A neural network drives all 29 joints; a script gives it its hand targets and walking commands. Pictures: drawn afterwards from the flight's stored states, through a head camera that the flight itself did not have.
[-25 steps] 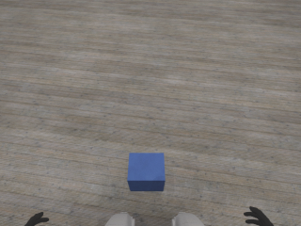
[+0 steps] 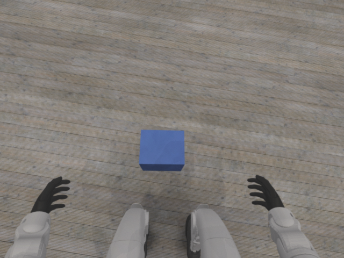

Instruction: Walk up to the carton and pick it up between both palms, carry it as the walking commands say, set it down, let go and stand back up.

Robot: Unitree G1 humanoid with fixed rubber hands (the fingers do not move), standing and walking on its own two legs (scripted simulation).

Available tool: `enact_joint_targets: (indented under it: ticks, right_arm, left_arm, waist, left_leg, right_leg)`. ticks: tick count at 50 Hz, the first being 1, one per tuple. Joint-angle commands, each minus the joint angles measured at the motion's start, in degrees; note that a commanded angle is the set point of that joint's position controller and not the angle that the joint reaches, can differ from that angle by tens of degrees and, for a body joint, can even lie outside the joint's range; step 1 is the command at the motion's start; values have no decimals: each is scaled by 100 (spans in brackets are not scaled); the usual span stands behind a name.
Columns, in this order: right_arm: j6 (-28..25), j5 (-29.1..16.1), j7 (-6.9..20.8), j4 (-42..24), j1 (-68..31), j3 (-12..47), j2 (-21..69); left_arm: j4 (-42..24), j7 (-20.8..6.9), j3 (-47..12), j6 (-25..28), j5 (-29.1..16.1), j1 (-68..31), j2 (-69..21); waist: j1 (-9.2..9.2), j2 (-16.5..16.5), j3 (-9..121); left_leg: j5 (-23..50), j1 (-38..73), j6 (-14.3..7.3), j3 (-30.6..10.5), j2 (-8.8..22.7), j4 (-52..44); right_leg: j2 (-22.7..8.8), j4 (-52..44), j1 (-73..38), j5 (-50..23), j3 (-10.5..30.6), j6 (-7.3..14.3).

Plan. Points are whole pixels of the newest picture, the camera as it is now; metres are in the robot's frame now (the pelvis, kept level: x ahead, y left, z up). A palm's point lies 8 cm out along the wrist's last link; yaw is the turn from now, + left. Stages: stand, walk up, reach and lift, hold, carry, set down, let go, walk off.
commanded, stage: reach and lift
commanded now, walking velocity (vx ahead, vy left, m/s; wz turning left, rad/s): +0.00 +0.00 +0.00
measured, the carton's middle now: (162, 151) +0.46 +0.02 -0.61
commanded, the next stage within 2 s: none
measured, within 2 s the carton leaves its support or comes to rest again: neither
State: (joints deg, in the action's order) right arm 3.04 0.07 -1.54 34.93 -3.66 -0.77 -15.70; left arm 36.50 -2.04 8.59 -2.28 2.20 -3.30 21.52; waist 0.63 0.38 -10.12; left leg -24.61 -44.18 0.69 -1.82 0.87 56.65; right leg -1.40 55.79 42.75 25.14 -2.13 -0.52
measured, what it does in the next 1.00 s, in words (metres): stands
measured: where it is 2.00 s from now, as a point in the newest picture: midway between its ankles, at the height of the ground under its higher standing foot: (167, 245)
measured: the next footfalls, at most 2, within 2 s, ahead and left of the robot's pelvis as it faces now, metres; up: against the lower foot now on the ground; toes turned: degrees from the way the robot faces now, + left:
none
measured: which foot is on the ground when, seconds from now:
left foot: down 0.00-1.00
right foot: down 0.00-1.00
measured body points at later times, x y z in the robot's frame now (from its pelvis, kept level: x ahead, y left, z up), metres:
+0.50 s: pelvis -0.06 +0.00 -0.03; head +0.18 -0.01 +0.35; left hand +0.36 +0.25 -0.13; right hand +0.35 -0.22 -0.14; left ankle +0.03 +0.13 -0.68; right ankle +0.02 -0.13 -0.68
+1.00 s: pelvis -0.04 +0.00 -0.05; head +0.29 -0.01 +0.26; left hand +0.48 +0.22 -0.18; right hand +0.47 -0.17 -0.18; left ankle +0.03 +0.13 -0.68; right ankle +0.02 -0.13 -0.68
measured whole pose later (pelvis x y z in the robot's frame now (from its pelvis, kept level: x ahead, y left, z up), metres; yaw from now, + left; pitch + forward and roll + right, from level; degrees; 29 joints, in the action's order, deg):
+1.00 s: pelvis -0.04 +0.00 -0.05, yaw +0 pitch +39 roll -1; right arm 10.5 -2.3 -9.5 39.2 -60.5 -4.3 -12.7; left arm 47.7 -1.3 13.6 -6.4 -3.5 -62.7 21.5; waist 0.6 -0.9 -8.5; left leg -18.2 -81.9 0.9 -2.2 0.7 60.9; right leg -1.3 60.8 80.8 19.1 -2.1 -0.1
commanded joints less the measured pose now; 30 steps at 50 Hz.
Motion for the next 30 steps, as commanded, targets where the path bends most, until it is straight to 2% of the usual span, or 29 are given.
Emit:
enact_joint_targets:
  ticks: [1, 2, 4, 5, 7, 8, 9, 10, 11, 12, 13, 14, 15, 16, 17, 18, 20, 21, 22, 23, 24, 25, 26, 28, 29, 30]
  right_arm:
    - [-115, -251, -233, -636, -741, -1142, -586]
    - [-91, -252, -266, -642, -776, -1173, -647]
    - [10, -453, -273, -846, -1237, -1064, -605]
    - [52, -457, -288, -927, -1442, -1117, -636]
    - [146, -493, -325, -1164, -2065, -1034, -556]
    - [229, -473, -356, -1336, -2396, -1038, -603]
    - [316, -491, -381, -1280, -2724, -1038, -527]
    - [384, -500, -390, -1293, -3005, -1034, -508]
    - [506, -508, -424, -1261, -3252, -1038, -514]
    - [557, -536, -448, -1271, -3573, -1053, -528]
    - [700, -495, -457, -1203, -3789, -1046, -488]
    - [791, -572, -489, -1271, -4174, -1017, -481]
    - [887, -557, -510, -1158, -4288, -1024, -490]
    - [985, -555, -542, -1131, -4604, -1028, -434]
    - [1093, -616, -564, -959, -4704, -972, -418]
    - [1175, -632, -576, -778, -4936, -972, -333]
    - [1247, -620, -601, -509, -5019, -998, -293]
    - [1257, -696, -591, -378, -5088, -919, -190]
    - [1215, -679, -582, -283, -5161, -941, -155]
    - [1202, -726, -606, -273, -5465, -910, -106]
    - [1160, -748, -600, -161, -5444, -893, -69]
    - [1108, -734, -618, -61, -5450, -963, -26]
    - [1038, -803, -646, -158, -5569, -971, -26]
    - [854, -791, -672, -100, -5758, -1037, 26]
    - [801, -879, -686, -220, -5931, -1011, 84]
    - [706, -910, -719, -305, -5919, -1033, 82]
  left_arm:
    - [-838, 169, 613, 184, -444, -1222, 525]
    - [-782, 189, 660, 144, -447, -1265, 575]
    - [-736, 150, 760, 55, -399, -1674, 651]
    - [-655, 153, 704, 14, -422, -1829, 631]
    - [-651, 108, 608, -55, -480, -2355, 600]
    - [-678, 80, 640, -127, -476, -2634, 688]
    - [-630, 79, 671, -189, -454, -2967, 741]
    - [-585, 62, 678, -259, -459, -3260, 762]
    - [-475, 18, 585, -361, -541, -3559, 719]
    - [-573, -2, 651, -399, -530, -4044, 852]
    - [-408, -5, 606, -533, -529, -4189, 918]
    - [-441, -18, 611, -617, -549, -4643, 1000]
    - [-283, -41, 560, -708, -578, -4648, 908]
    - [-145, -41, 650, -785, -603, -4937, 1009]
    - [18, -31, 584, -893, -580, -4990, 984]
    - [80, -14, 632, -951, -562, -5380, 1084]
    - [228, 6, 639, -995, -523, -5542, 1019]
    - [323, 35, 709, -982, -479, -5557, 982]
    - [343, 56, 762, -936, -469, -5706, 957]
    - [570, 55, 820, -907, -483, -5837, 976]
    - [524, 63, 834, -858, -477, -5900, 950]
    - [608, 78, 841, -814, -495, -5967, 916]
    - [516, 85, 833, -727, -462, -6096, 881]
    - [601, 119, 861, -576, -505, -6335, 802]
    - [579, 127, 891, -491, -525, -6381, 797]
    - [406, 127, 813, -402, -609, -6510, 733]
  waist:
    - [-174, -701, 4990]
    - [-184, -688, 5060]
    - [-341, -741, 5292]
    - [-243, -710, 5278]
    - [-338, -575, 5075]
    - [-361, -464, 5040]
    - [-406, -539, 4740]
    - [-424, -404, 4531]
    - [-313, -356, 4442]
    - [-322, -438, 4397]
    - [-353, -381, 4329]
    - [-346, -323, 4318]
    - [-316, -264, 4248]
    - [-367, -132, 4391]
    - [-372, -330, 4340]
    - [-414, -300, 4418]
    - [-318, -409, 4559]
    - [-405, -462, 4594]
    - [-352, -431, 4743]
    - [-432, -317, 4809]
    - [-426, -334, 4893]
    - [-342, -281, 5126]
    - [-405, -492, 5352]
    - [-393, -431, 5771]
    - [-454, -408, 6233]
    - [-346, -295, 6475]
  left_leg:
    - [4809, 1432, 159, -18, -316, 144]
    - [4812, 1352, 184, -23, -294, 136]
    - [4298, 1110, 153, 72, -347, 170]
    - [3874, 955, 134, 33, -324, 94]
    - [2859, 451, 59, 104, -303, -23]
    - [2352, 252, 44, 172, -320, -35]
    - [1913, -25, 5, 200, -302, -88]
    - [1399, -291, 11, 251, -263, -158]
    - [999, -376, -12, 240, -225, -221]
    - [671, -566, -7, 312, -205, -199]
    - [278, -593, -18, 324, -179, -313]
    - [138, -722, -18, 352, -153, -297]
    - [98, -902, -10, 407, -162, -328]
    - [-105, -1018, -42, 423, -165, -307]
    - [-114, -1001, -17, 414, -168, -371]
    - [-180, -1006, -42, 407, -166, -412]
    - [-54, -963, 2, 428, -191, -366]
    - [157, -953, -17, 405, -249, -389]
    - [324, -904, 1, 406, -259, -329]
    - [375, -1101, -9, 454, -302, -271]
    - [619, -1065, -21, 467, -310, -239]
    - [778, -1005, -24, 426, -336, -226]
    - [1180, -870, -4, 448, -373, -184]
    - [1777, -678, -16, 408, -426, 3]
    - [2123, -667, -8, 443, -483, 76]
    - [2358, -709, -34, 444, -476, 100]
  right_leg:
    - [462, 152, -184, -3392, 222, -47]
    - [466, 126, -134, -3335, 224, -59]
    - [443, 102, -115, -3262, 256, -51]
    - [457, 70, -82, -3054, 235, -45]
    - [446, -8, -126, -2546, 236, -37]
    - [454, -28, -178, -2211, 214, -58]
    - [411, -86, -54, -1740, 241, -48]
    - [402, -130, 23, -1238, 208, -68]
    - [386, -199, 61, -905, 228, -61]
    - [358, -169, 78, -643, 249, -66]
    - [347, -235, 92, -313, 219, -72]
    - [346, -226, 155, -154, 218, -88]
    - [349, -289, 49, -138, 243, -101]
    - [368, -171, -18, -19, 201, -132]
    - [350, -198, 95, -16, 195, -139]
    - [377, -126, 195, 53, 112, -167]
    - [416, -147, 278, -12, 160, -152]
    - [430, -116, 322, -191, 151, -187]
    - [460, -60, 429, -314, 128, -204]
    - [495, -46, 458, -410, 164, -211]
    - [484, -29, 415, -601, 183, -208]
    - [533, 60, 415, -793, 110, -248]
    - [537, 45, 463, -1173, 186, -230]
    - [570, 194, 553, -1685, 192, -220]
    - [612, 288, 336, -2134, 194, -225]
    - [616, 329, 118, -2538, 222, -213]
